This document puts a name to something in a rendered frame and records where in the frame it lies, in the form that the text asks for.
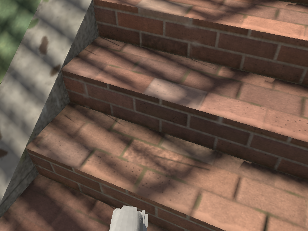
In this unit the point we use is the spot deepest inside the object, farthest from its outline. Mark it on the robot left thigh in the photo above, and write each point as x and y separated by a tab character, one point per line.
128	218

